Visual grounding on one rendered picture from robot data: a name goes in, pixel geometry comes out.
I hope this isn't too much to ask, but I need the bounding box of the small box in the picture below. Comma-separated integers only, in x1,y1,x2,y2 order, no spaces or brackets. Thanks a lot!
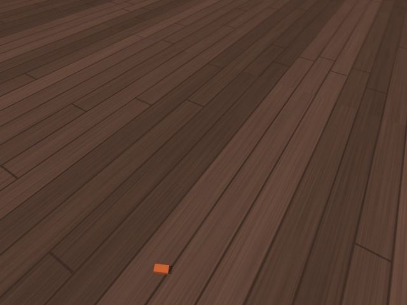
153,264,170,275

